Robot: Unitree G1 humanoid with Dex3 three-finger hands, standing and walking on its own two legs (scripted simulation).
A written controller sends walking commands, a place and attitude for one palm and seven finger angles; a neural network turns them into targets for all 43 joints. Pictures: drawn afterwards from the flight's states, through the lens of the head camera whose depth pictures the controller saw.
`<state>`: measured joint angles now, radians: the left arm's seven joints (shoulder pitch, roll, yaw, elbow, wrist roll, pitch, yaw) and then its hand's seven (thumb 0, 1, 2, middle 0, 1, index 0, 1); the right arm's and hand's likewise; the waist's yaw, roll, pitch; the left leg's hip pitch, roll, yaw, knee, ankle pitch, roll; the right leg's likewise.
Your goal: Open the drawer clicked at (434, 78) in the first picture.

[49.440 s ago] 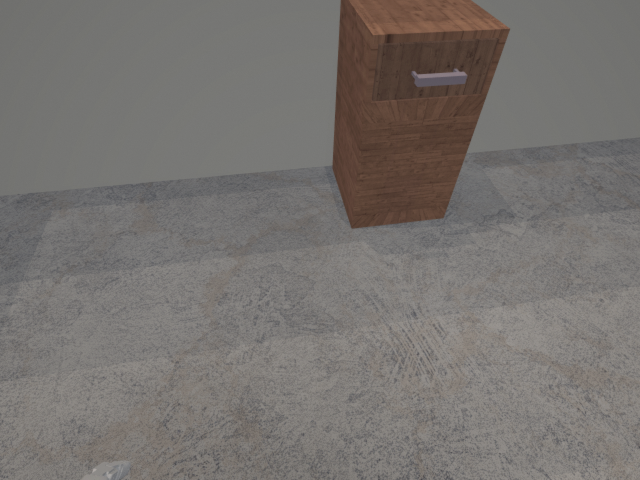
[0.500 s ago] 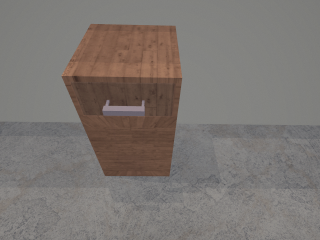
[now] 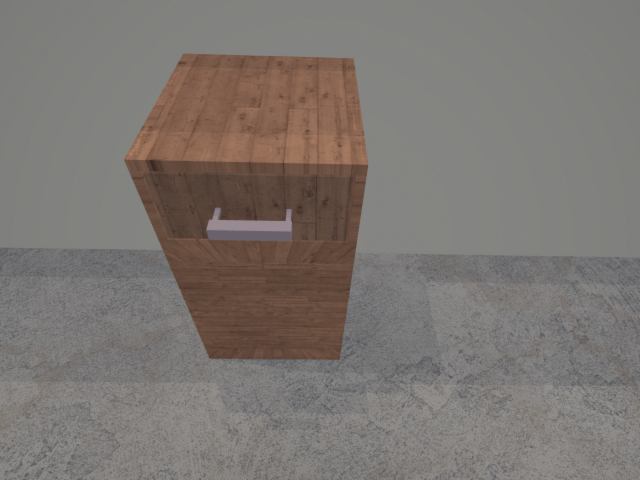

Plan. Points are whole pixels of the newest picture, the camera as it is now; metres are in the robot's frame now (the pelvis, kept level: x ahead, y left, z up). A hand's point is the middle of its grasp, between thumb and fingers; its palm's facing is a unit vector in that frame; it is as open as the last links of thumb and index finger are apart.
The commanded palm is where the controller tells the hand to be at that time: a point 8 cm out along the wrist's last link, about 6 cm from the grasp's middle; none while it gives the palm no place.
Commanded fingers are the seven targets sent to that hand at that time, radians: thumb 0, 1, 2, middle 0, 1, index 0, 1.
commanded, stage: look again from close up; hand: left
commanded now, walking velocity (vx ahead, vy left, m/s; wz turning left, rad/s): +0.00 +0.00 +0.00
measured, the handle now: (251, 221) +0.58 +0.17 -0.07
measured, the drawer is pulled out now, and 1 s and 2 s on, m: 0.00 0.00 0.00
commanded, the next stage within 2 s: shuffle to correct the standing spot in 0.10 s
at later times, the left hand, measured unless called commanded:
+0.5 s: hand out of the picture +0.00 +0.15 -0.17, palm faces -0.02 -0.98 -0.18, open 7.3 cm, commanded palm none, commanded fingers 0.00 0.90 0.90 -0.20 -0.30 -0.20 -0.30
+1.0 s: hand out of the picture +0.09 +0.14 -0.18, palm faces +0.05 -0.96 -0.27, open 7.3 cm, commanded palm none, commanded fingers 0.00 0.90 0.90 -0.20 -0.30 -0.20 -0.30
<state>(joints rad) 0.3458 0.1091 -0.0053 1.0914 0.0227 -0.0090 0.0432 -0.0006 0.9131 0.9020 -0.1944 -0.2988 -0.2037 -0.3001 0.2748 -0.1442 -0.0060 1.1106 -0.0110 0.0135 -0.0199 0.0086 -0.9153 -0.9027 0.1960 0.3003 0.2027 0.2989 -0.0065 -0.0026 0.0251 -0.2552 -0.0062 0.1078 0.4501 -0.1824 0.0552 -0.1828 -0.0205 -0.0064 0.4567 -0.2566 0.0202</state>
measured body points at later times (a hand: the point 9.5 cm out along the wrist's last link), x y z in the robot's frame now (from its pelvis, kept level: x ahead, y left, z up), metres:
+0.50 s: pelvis +0.04 -0.02 +0.00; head +0.04 -0.03 +0.45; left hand +0.00 +0.20 -0.16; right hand +0.00 -0.24 -0.17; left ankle +0.04 +0.08 -0.74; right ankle +0.00 -0.12 -0.74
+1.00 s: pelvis +0.08 -0.05 -0.01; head +0.12 -0.07 +0.43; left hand +0.09 +0.19 -0.16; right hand +0.15 -0.28 -0.18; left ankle +0.11 +0.07 -0.74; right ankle +0.05 -0.14 -0.74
